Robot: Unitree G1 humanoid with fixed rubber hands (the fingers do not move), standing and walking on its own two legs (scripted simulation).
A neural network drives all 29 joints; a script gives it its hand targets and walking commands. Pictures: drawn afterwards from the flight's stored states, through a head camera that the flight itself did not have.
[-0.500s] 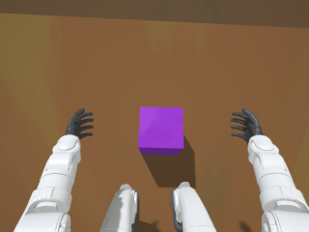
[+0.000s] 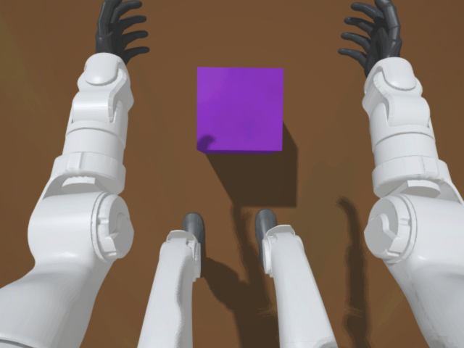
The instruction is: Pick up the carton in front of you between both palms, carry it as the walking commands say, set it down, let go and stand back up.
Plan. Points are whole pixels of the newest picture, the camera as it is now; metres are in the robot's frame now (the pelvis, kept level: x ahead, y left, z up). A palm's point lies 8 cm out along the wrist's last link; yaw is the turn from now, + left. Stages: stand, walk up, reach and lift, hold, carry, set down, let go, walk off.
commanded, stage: reach and lift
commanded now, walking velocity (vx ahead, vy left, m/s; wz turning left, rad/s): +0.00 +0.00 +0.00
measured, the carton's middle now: (238, 117) +0.51 -0.04 -0.52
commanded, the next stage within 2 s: none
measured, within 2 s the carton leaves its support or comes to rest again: leaves its support in 1.70 s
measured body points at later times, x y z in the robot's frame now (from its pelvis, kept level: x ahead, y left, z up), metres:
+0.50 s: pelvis -0.02 +0.01 -0.20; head +0.34 +0.00 +0.07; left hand +0.53 +0.16 -0.36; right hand +0.50 -0.23 -0.35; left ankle +0.08 +0.14 -0.61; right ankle +0.08 -0.12 -0.61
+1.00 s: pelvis -0.03 +0.00 -0.27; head +0.35 -0.01 -0.04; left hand +0.54 +0.14 -0.46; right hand +0.51 -0.22 -0.46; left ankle +0.08 +0.13 -0.61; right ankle +0.08 -0.12 -0.61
